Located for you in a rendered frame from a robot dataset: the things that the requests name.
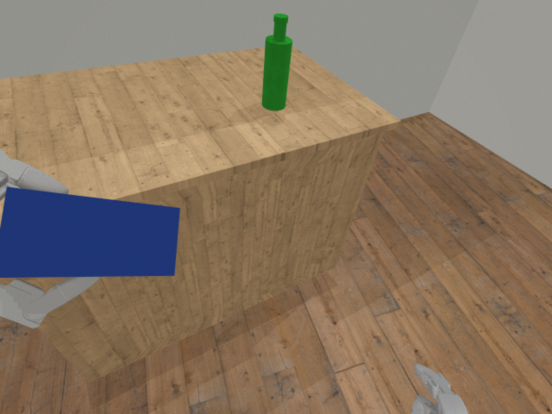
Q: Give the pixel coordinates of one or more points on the robot left hand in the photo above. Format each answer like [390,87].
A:
[21,301]

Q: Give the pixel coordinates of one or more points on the table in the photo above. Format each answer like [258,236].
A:
[266,197]

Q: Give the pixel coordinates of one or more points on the robot right hand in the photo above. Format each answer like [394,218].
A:
[439,388]

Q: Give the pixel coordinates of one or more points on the sponge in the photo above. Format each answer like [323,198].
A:
[48,234]

